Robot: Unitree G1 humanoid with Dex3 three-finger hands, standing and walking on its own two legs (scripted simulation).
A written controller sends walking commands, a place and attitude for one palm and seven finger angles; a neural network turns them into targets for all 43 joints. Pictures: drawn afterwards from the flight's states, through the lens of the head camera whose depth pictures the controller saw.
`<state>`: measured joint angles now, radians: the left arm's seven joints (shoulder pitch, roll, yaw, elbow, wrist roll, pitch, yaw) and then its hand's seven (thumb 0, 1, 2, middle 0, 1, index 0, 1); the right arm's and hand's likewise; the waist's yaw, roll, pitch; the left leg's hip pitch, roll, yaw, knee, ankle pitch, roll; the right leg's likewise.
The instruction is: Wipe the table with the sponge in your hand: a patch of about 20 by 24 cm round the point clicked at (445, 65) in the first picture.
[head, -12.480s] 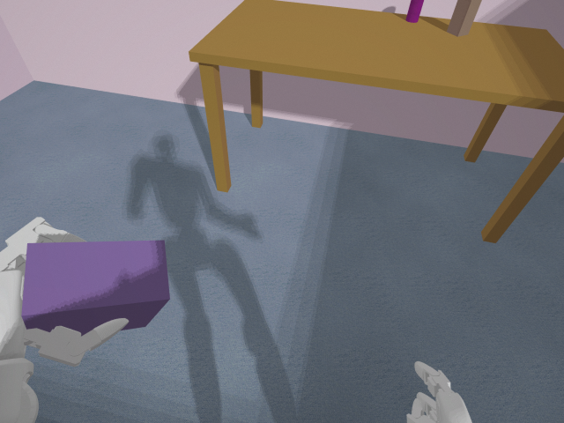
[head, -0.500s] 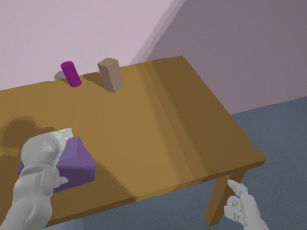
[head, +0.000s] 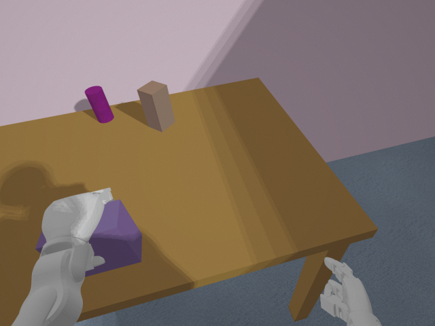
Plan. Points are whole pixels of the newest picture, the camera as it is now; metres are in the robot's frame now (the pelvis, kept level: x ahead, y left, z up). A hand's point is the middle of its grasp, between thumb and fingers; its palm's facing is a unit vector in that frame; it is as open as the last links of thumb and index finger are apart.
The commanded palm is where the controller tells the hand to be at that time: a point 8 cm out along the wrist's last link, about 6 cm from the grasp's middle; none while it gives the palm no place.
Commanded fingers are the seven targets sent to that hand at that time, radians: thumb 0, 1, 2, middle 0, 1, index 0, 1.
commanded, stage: move the sponge above the wiping area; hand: left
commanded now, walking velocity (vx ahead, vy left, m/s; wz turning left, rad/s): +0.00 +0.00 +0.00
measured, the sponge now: (100, 246) +0.22 +0.28 +0.03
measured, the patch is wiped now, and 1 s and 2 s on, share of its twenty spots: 0.00 0.00 0.00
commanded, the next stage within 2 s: lower the sponge onto the table in 0.62 s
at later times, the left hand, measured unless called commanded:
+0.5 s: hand (86, 231) +0.23 +0.29 +0.08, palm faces +0.01 -0.08 -1.00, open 10.2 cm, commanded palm +0.20 +0.28 +0.14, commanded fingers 0.00 0.10 1.30 -1.20 -1.60 -1.20 -1.60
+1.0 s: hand (85, 231) +0.22 +0.29 +0.08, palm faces +0.00 -0.08 -1.00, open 10.2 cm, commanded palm +0.20 +0.27 +0.14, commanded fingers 0.00 0.10 1.30 -1.20 -1.60 -1.20 -1.60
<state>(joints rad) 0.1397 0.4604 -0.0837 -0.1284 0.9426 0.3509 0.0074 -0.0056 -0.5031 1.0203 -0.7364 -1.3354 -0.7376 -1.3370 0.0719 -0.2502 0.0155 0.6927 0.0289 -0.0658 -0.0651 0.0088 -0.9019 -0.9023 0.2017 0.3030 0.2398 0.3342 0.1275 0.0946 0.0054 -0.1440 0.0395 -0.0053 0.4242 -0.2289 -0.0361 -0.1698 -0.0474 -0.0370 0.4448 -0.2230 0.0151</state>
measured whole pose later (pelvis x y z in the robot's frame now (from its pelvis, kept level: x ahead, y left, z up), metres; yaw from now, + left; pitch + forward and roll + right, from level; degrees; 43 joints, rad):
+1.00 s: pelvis +0.00 +0.00 +0.00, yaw +0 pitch -3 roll +0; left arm 0.11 0.47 -0.07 -0.10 0.94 0.36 0.01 -0.01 -0.50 1.02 -0.74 -1.34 -0.74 -1.34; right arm 0.06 -0.25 0.02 0.71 0.03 -0.06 -0.07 0.01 -0.90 -0.90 0.20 0.30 0.21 0.31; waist 0.13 0.10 0.01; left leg -0.14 0.04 -0.01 0.42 -0.22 -0.04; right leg -0.17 -0.04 -0.04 0.44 -0.22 0.01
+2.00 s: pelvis +0.00 +0.00 +0.00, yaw +0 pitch -1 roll +0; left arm 0.14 0.41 -0.09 0.01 0.98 0.31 0.10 -0.01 -0.50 1.02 -0.74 -1.34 -0.74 -1.34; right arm 0.07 -0.24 0.00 0.71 0.03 -0.07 -0.06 0.01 -0.90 -0.90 0.20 0.30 0.20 0.31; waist 0.13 0.08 -0.01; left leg -0.19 0.04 -0.01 0.46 -0.25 -0.04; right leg -0.21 -0.04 -0.04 0.46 -0.23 0.02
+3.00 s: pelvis -0.02 -0.01 -0.01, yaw +1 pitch +5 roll +0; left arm -0.28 0.48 -0.03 0.54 1.00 0.19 0.11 0.00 -0.54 1.04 -0.77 -1.32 -0.77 -1.33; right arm 0.17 -0.28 -0.03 0.75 0.07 -0.03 -0.09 0.01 -0.90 -0.90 0.20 0.30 0.20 0.30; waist 0.08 0.07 -0.07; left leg -0.41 0.04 -0.03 0.57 -0.26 -0.03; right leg -0.43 -0.04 -0.04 0.59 -0.26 0.00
